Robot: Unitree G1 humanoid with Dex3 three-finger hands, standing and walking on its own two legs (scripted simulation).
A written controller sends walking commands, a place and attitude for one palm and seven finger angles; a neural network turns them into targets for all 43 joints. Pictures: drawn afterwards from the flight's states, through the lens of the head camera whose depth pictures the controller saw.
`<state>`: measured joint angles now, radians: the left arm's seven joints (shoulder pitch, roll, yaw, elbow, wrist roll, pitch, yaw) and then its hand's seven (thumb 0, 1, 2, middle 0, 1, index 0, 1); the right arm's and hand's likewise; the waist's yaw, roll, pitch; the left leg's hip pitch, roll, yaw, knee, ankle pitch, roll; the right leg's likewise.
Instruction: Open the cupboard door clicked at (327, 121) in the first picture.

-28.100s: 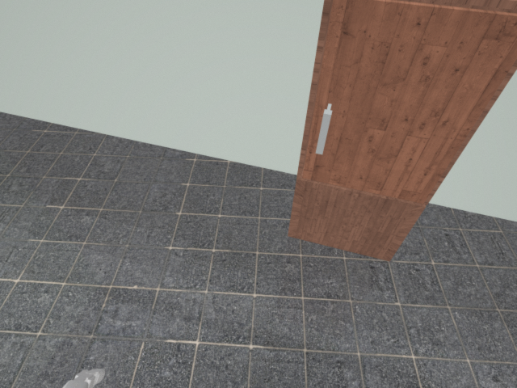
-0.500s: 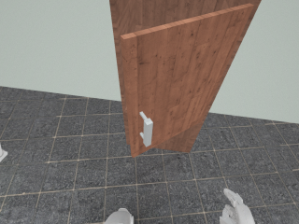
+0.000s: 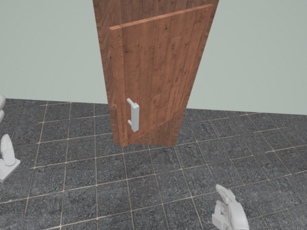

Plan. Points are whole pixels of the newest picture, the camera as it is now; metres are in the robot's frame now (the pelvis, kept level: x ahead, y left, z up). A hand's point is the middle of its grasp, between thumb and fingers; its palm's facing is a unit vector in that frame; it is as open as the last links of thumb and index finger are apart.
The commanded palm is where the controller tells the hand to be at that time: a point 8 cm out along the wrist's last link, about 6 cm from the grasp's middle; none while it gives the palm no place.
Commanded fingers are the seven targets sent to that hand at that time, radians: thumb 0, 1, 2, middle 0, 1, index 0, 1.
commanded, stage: stop stepping back and stand still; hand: left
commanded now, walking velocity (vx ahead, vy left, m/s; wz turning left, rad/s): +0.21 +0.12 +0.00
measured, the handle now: (132, 115) +0.55 +0.11 -0.10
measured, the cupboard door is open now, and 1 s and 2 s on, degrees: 39 39 39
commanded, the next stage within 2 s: let the arm hang, fingers relaxed in 0.64 s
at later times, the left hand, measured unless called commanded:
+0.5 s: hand (17, 186) +0.16 +0.24 +0.16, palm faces +0.37 -0.81 -0.47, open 7.5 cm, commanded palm +0.10 +0.29 +0.18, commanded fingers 0.00 0.90 0.90 -0.20 -0.30 -0.20 -0.30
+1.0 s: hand out of the picture +0.02 +0.19 -0.15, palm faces -0.05 -0.98 -0.20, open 7.4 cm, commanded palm none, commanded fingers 0.00 0.90 0.90 -0.20 -0.30 -0.20 -0.30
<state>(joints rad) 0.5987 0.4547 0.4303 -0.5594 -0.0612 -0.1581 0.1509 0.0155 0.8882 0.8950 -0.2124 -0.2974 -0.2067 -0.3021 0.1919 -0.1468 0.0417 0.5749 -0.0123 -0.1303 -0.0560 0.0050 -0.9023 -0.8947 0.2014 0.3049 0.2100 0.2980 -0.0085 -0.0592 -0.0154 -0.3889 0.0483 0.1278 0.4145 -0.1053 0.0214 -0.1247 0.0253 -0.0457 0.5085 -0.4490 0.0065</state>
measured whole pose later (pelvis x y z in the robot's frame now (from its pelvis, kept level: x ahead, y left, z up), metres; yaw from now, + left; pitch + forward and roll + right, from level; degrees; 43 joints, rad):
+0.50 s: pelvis -0.05 -0.01 +0.00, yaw -2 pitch -1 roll +0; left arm 0.57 0.42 0.40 -0.47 -0.04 -0.21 0.15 0.02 0.89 0.89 -0.21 -0.30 -0.21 -0.30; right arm 0.25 -0.20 0.02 0.65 -0.01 -0.14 -0.08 0.01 -0.91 -0.90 0.20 0.30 0.20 0.30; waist -0.04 -0.01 -0.01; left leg -0.29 0.03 0.08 0.54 -0.23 0.02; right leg -0.16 0.06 -0.03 0.51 -0.34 -0.05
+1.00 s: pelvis -0.08 +0.01 +0.00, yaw +0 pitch -1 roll +0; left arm 0.27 0.22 -0.01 0.75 0.03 0.04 -0.01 0.01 0.91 0.89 -0.20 -0.29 -0.19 -0.30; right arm 0.14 -0.28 0.02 0.91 -0.03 -0.02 0.00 0.00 -0.91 -0.89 0.20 0.30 0.21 0.30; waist -0.02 -0.02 0.03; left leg -0.32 -0.01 0.08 0.52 -0.18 0.05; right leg -0.21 0.02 -0.04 0.55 -0.32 -0.03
